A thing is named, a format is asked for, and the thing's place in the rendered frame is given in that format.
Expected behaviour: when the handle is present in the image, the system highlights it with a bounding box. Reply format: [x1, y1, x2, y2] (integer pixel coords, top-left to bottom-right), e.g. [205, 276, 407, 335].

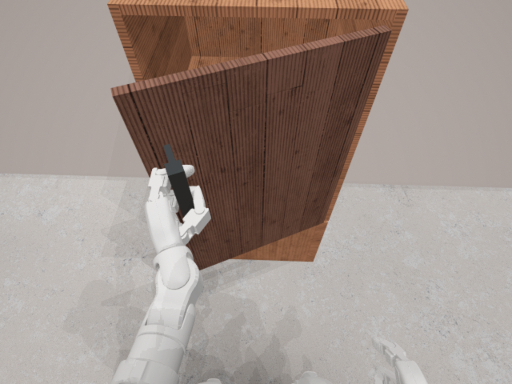
[163, 144, 194, 217]

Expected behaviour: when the robot left hand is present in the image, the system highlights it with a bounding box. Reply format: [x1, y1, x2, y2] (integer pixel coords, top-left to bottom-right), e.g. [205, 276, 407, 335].
[144, 165, 211, 254]

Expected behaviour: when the left robot forearm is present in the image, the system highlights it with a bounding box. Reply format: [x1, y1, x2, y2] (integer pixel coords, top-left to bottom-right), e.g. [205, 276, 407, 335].
[110, 246, 203, 384]

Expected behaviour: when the robot right hand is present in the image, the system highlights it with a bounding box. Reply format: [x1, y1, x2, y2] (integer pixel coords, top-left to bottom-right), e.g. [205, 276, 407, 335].
[371, 337, 428, 384]

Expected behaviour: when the cupboard door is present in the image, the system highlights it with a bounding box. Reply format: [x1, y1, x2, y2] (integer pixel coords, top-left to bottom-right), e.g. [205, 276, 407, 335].
[110, 25, 392, 270]

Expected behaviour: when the robot right shin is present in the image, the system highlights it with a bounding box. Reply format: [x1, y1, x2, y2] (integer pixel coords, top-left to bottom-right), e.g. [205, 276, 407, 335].
[300, 371, 318, 378]

